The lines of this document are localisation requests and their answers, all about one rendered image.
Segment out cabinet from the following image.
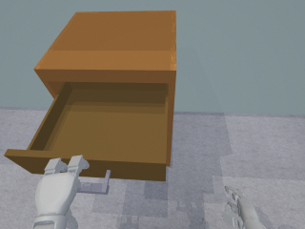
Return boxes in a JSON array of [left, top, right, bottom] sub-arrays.
[[34, 10, 176, 167]]

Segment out robot left hand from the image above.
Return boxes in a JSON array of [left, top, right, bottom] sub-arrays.
[[34, 155, 90, 229]]

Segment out robot right forearm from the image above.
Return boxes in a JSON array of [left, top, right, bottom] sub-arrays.
[[242, 219, 266, 229]]

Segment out drawer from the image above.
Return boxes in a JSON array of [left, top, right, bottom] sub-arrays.
[[4, 81, 169, 182]]

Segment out robot left forearm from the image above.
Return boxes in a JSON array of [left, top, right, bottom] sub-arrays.
[[31, 214, 68, 229]]

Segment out handle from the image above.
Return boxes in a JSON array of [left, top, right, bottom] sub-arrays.
[[76, 170, 111, 195]]

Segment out robot right hand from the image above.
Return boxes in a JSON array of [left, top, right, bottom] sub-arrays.
[[222, 185, 260, 229]]

